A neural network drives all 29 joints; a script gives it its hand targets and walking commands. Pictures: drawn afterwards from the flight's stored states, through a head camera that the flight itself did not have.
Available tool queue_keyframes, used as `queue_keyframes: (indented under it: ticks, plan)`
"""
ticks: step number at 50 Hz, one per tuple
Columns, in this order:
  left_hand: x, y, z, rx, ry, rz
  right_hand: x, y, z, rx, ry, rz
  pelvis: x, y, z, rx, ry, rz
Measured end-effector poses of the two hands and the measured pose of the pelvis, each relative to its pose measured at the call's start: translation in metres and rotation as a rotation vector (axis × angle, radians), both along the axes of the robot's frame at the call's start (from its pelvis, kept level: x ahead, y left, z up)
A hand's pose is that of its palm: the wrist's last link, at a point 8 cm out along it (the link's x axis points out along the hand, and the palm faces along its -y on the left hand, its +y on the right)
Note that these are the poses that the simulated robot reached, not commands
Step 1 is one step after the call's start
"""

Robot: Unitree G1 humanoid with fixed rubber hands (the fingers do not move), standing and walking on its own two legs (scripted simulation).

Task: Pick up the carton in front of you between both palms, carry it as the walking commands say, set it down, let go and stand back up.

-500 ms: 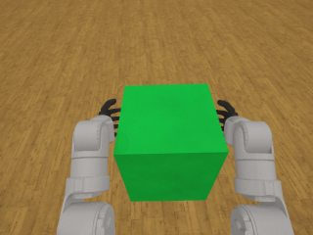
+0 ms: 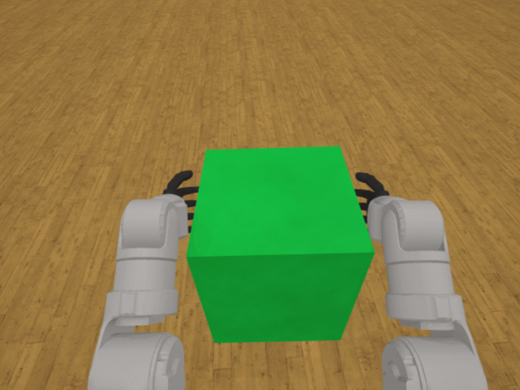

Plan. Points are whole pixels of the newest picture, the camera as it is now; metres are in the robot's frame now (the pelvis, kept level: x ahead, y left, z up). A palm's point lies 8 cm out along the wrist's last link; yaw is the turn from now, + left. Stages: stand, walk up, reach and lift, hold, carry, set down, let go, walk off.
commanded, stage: carry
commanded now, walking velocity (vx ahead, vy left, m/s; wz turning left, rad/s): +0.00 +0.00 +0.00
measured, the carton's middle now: (275, 247) +0.34 +0.00 +0.05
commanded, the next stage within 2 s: none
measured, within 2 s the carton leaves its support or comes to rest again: neither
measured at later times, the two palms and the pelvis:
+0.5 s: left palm (162, 233) +0.30 +0.16 +0.14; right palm (385, 236) +0.30 -0.14 +0.13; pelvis -0.04 +0.01 +0.00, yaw +0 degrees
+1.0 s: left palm (155, 245) +0.29 +0.16 +0.13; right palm (384, 248) +0.28 -0.14 +0.13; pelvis -0.06 +0.01 +0.00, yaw +0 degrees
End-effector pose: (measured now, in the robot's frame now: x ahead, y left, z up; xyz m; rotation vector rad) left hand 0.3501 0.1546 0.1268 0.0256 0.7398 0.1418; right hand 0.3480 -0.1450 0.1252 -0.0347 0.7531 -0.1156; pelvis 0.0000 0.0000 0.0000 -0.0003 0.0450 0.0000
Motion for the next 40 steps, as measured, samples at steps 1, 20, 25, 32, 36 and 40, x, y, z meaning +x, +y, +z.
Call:
queue_keyframes:
  ticks: [1,20,25,32,36,40]
  plan:
    - [-0.002,0.000,0.001,0.000,-0.001,-0.001,-0.002,0.000,0.001,0.000,-0.001,-0.001,-0.002,0.000,0.000,0.000,-0.002,0.000]
    - [-0.039,0.002,0.009,0.005,0.006,-0.011,-0.040,0.002,0.010,-0.001,0.006,-0.005,-0.035,0.006,0.003,-0.001,-0.025,-0.002]
    - [-0.046,0.004,0.009,0.004,0.008,-0.010,-0.047,0.004,0.010,-0.003,0.008,-0.002,-0.042,0.007,0.004,-0.001,-0.026,-0.002]
    - [-0.053,0.007,0.008,0.003,0.009,-0.009,-0.054,0.007,0.009,-0.003,0.009,-0.002,-0.050,0.009,0.003,-0.001,-0.028,-0.002]
    - [-0.056,0.007,0.008,0.003,0.009,-0.010,-0.057,0.007,0.009,-0.003,0.009,-0.004,-0.054,0.010,0.003,-0.001,-0.028,-0.003]
    - [-0.058,0.008,0.007,0.002,0.009,-0.012,-0.060,0.008,0.009,-0.003,0.009,-0.005,-0.056,0.011,0.003,-0.001,-0.028,-0.003]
